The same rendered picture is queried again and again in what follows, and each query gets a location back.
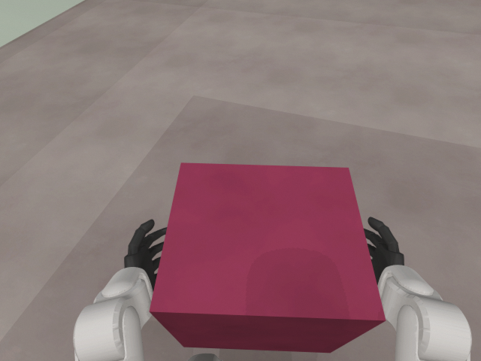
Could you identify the right robot forearm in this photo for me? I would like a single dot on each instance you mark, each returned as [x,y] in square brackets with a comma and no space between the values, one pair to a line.
[427,328]

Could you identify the left robot forearm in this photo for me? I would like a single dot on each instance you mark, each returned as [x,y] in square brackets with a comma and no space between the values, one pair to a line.
[110,328]

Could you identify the robot left hand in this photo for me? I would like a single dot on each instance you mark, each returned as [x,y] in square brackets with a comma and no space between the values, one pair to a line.
[138,253]

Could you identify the carton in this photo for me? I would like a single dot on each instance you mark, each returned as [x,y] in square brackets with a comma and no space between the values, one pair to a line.
[265,257]

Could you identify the robot right hand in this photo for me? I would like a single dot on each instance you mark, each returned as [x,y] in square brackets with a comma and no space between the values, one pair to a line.
[386,250]

